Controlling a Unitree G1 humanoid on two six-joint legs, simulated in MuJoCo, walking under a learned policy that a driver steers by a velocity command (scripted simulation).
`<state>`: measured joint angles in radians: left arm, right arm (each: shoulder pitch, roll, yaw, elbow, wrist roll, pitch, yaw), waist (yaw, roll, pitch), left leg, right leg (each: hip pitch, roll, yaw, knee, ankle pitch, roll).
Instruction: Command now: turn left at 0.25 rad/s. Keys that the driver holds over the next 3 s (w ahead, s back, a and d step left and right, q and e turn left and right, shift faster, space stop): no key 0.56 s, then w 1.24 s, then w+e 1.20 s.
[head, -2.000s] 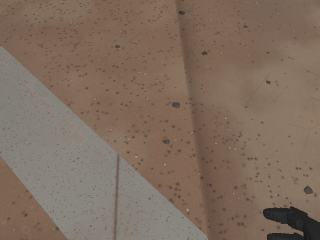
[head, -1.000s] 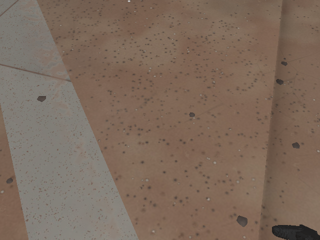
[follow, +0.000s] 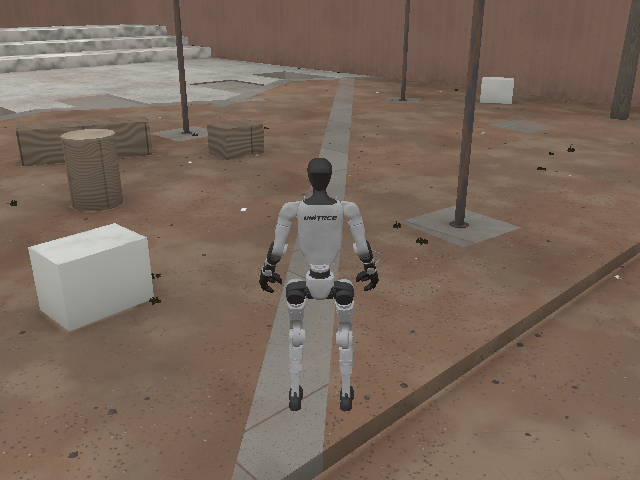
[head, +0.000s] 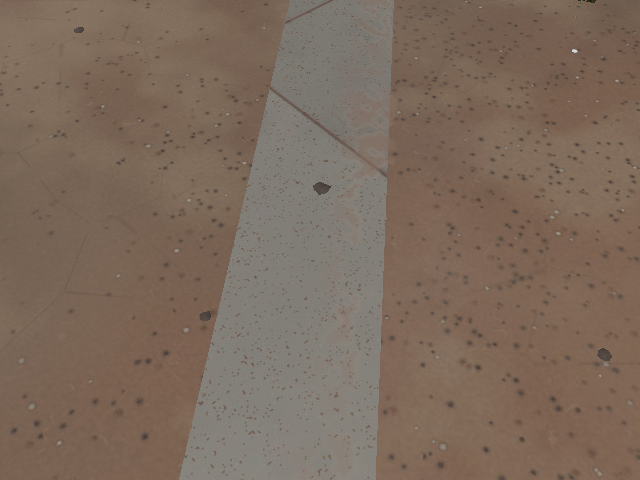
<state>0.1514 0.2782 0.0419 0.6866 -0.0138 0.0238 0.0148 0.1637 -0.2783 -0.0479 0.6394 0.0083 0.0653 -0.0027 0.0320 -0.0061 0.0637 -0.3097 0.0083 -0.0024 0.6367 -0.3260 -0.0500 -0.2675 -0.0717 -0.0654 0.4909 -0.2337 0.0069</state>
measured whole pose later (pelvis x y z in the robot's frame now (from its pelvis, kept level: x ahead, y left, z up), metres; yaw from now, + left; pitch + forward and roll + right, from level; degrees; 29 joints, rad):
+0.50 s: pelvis -0.01 +0.02 +0.00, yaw +2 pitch -1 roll +0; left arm 0.21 0.24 0.02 0.79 0.02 0.00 0.01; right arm 0.16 -0.22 -0.02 0.81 -0.01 0.01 -0.02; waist 0.01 0.01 0.03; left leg -0.23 -0.03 -0.01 0.49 -0.25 0.02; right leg -0.20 -0.03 0.00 0.52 -0.29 0.02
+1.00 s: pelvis +0.08 +0.03 +0.01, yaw +2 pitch +1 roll +0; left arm 0.19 0.29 0.04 0.76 -0.02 -0.09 -0.02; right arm 0.44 -0.22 -0.03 1.00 0.01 -0.08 0.00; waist -0.07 -0.04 -0.01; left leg -0.02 -0.03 0.00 0.26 -0.26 0.04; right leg -0.56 -0.07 -0.01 1.01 -0.25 -0.02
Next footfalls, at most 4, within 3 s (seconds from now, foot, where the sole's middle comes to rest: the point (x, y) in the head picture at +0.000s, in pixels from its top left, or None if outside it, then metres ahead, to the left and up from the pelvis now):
0.02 left None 0.03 0.13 -0.78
0.36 right None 0.02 -0.11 -0.78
1.24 right None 0.39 -0.12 -0.78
1.80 left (292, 362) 0.71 0.12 -0.78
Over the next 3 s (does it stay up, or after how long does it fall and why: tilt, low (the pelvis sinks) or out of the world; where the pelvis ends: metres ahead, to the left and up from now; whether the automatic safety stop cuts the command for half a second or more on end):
stays up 1.20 -0.12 0.00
